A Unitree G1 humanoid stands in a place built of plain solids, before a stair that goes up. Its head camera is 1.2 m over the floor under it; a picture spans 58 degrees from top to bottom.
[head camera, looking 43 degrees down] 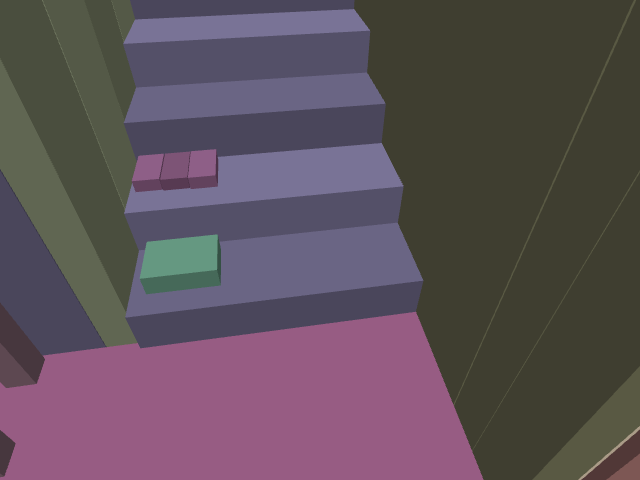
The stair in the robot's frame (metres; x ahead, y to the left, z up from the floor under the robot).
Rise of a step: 0.16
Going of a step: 0.29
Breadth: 0.92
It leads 9 degrees to the left of straight ahead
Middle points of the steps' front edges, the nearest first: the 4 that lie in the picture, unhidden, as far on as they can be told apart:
0.85 0.12 0.16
1.13 0.17 0.33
1.42 0.21 0.49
1.70 0.26 0.65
